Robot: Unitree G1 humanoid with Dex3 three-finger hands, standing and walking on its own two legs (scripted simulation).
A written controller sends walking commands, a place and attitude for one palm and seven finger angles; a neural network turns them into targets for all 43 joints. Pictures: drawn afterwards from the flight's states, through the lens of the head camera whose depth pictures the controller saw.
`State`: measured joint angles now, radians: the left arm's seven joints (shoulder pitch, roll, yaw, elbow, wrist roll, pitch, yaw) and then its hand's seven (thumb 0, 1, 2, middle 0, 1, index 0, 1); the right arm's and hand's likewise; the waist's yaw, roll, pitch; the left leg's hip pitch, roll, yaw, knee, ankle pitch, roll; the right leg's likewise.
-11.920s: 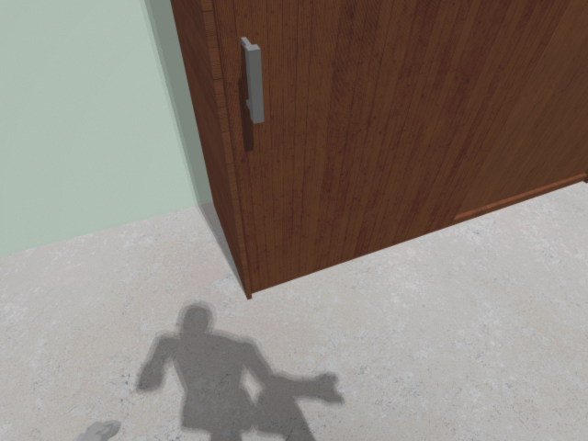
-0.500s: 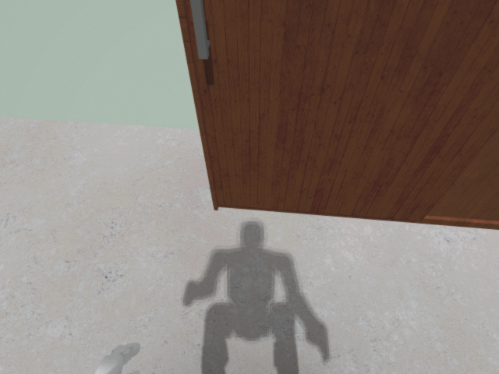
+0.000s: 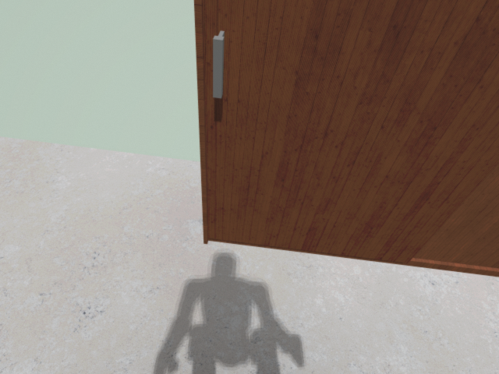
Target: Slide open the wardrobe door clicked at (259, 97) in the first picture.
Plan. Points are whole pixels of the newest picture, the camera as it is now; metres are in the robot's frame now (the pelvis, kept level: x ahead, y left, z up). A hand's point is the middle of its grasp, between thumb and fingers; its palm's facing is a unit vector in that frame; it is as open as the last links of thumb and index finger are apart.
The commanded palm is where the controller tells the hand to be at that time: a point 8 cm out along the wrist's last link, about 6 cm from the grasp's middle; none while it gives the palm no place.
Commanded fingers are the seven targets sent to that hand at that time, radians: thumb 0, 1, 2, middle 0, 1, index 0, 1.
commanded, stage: take the last steps up to it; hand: left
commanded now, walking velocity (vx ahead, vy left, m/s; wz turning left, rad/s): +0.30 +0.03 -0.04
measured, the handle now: (219, 64) +0.79 +0.14 +0.13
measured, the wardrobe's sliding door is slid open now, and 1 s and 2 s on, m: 0.00 0.00 0.00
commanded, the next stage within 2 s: come to a stop and stand still in 0.56 s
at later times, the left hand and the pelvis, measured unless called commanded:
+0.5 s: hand (189, 300) +0.30 +0.14 -0.17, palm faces -0.08 -0.99 -0.11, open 7.4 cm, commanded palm none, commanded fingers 0.00 0.90 0.90 -0.20 -0.30 -0.20 -0.30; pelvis +0.18 +0.00 -0.01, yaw -1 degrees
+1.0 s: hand (162, 297) +0.31 +0.20 -0.19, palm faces +0.11 -0.98 -0.19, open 7.4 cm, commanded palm none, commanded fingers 0.00 0.90 0.90 -0.20 -0.30 -0.20 -0.30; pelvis +0.30 +0.02 -0.01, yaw +1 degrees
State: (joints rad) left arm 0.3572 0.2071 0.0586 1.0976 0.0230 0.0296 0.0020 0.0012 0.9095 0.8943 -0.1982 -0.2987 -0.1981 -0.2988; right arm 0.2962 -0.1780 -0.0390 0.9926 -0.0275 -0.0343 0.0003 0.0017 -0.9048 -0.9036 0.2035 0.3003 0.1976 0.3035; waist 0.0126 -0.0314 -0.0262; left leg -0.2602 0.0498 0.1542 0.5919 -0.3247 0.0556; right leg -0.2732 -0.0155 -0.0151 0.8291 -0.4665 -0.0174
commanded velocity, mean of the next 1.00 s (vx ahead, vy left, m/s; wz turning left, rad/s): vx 0.05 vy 0.00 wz -0.01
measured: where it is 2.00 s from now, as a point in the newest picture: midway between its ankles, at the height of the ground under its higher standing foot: outside the picture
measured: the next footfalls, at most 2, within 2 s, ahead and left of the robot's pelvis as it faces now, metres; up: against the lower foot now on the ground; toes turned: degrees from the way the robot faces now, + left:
right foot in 0.52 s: +0.33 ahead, -0.10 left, +0.00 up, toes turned -8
left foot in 0.94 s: +0.41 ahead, +0.13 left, +0.00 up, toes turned +6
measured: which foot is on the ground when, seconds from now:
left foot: down 0.00-0.52, up 0.54-0.92, down 0.94-1.00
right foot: up 0.00-0.50, down 0.52-0.96, up 0.98-1.00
